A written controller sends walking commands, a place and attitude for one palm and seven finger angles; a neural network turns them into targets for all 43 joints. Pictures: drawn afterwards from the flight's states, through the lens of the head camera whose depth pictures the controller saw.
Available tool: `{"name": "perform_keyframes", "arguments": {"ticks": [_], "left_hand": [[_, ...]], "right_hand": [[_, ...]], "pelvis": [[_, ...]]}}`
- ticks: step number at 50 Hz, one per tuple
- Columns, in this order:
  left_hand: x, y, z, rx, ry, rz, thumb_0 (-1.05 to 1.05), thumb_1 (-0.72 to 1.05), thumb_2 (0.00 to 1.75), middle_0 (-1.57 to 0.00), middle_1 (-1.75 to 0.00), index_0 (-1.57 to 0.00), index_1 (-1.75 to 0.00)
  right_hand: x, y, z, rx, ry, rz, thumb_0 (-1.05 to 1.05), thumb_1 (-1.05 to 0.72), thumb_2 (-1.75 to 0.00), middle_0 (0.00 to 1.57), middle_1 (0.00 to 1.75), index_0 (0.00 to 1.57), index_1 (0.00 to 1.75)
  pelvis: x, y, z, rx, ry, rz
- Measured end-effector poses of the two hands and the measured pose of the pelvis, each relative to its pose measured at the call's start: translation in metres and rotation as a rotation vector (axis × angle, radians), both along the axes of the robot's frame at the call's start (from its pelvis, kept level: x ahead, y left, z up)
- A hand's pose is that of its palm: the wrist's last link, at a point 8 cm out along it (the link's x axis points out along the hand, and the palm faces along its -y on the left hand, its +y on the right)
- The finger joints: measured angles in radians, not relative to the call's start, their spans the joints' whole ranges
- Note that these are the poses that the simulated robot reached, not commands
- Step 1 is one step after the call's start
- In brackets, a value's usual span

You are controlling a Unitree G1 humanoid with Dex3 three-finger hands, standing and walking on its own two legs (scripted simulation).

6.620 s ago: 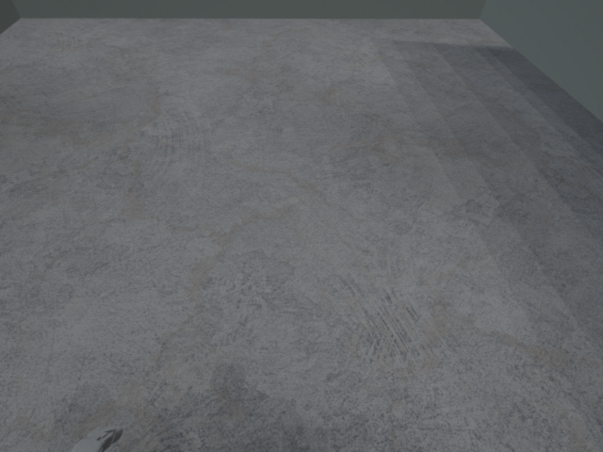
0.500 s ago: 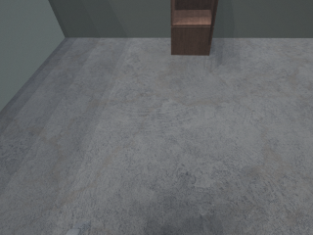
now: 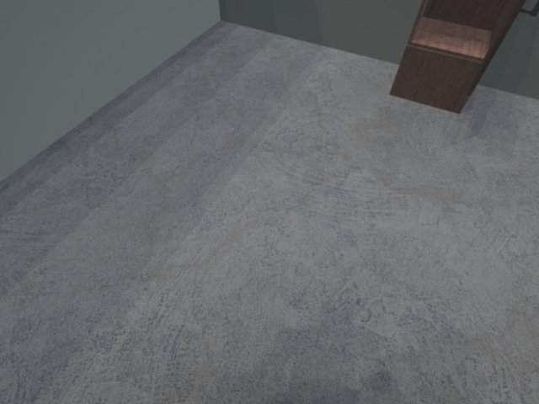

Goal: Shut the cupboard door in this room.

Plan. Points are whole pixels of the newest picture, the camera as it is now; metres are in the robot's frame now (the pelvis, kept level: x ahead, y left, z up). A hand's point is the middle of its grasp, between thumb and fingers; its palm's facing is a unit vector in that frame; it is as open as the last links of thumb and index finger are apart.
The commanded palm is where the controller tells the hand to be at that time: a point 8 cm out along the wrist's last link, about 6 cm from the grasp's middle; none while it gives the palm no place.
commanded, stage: turn or walk to find it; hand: left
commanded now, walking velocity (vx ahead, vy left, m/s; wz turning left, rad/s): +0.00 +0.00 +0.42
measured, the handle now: out of the picture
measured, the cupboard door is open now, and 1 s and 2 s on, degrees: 83 83 83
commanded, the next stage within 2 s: none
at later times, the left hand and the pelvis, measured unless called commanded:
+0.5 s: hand out of the picture +0.05 +0.16 -0.12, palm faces +0.20 -0.93 -0.31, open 7.4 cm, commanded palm none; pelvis -0.01 -0.05 +0.01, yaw +11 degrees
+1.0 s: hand out of the picture -0.12 +0.15 -0.17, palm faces +0.46 -0.86 -0.24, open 7.4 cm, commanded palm none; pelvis -0.04 -0.04 +0.01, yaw +24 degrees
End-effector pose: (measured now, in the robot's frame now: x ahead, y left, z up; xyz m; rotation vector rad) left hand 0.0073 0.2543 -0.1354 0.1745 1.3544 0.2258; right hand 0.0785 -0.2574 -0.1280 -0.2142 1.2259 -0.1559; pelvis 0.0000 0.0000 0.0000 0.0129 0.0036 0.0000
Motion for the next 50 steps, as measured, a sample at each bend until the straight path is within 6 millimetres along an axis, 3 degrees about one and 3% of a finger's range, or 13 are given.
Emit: {"name": "perform_keyframes", "arguments": {"ticks": [4,11,18,22,30,37,43,50], "left_hand": [[-0.010,0.017,-0.001,0.008,0.024,0.039,0.00,0.91,0.90,-0.20,-0.30,-0.20,-0.30],[0.010,0.018,0.015,0.024,-0.066,0.056,0.00,0.91,0.90,-0.20,-0.30,-0.20,-0.30],[0.040,-0.011,0.028,0.062,-0.167,0.037,0.00,0.91,0.90,-0.20,-0.30,-0.20,-0.30],[0.042,-0.035,0.037,0.086,-0.222,0.036,0.00,0.91,0.90,-0.20,-0.30,-0.20,-0.30],[0.002,-0.069,0.049,0.075,-0.193,0.138,0.00,0.91,0.90,-0.21,-0.30,-0.20,-0.30],[-0.044,-0.082,0.038,0.056,-0.133,0.243,0.00,0.92,0.90,-0.21,-0.30,-0.20,-0.30],[-0.093,-0.084,0.025,0.027,-0.060,0.330,0.00,0.91,0.90,-0.21,-0.30,-0.20,-0.30],[-0.150,-0.069,0.001,-0.015,-0.005,0.430,0.00,0.91,0.90,-0.21,-0.30,-0.20,-0.30]], "right_hand": [[0.016,0.021,0.010,0.002,-0.046,0.051,0.00,-0.91,-0.90,0.20,0.30,0.20,0.30],[0.021,0.033,0.010,0.037,-0.049,0.092,0.00,-0.91,-0.90,0.20,0.30,0.21,0.30],[0.004,0.008,-0.013,0.081,0.004,0.088,0.00,-0.91,-0.90,0.20,0.30,0.21,0.30],[-0.005,-0.017,-0.029,0.094,0.053,0.091,0.00,-0.91,-0.90,0.20,0.30,0.21,0.30],[-0.007,-0.050,-0.017,0.077,0.121,0.148,0.00,-0.91,-0.90,0.20,0.30,0.20,0.30],[0.000,-0.055,-0.012,0.039,0.164,0.221,0.00,-0.91,-0.90,0.19,0.30,0.20,0.30],[0.025,-0.031,-0.007,0.026,0.128,0.309,0.00,-0.91,-0.90,0.19,0.30,0.20,0.30],[0.063,0.028,0.005,0.019,0.003,0.441,0.00,-0.91,-0.90,0.19,0.30,0.20,0.30]], "pelvis": [[-0.002,0.006,0.003,0.003,-0.008,0.021],[-0.004,0.004,0.011,0.003,-0.004,0.069],[-0.007,-0.022,0.005,0.028,-0.002,0.116],[-0.010,-0.040,0.001,0.025,-0.014,0.166],[-0.010,-0.062,0.017,0.054,-0.022,0.245],[-0.013,-0.068,0.017,0.040,-0.023,0.310],[-0.022,-0.062,0.014,0.024,-0.022,0.361],[-0.040,-0.041,0.005,-0.007,-0.020,0.424]]}}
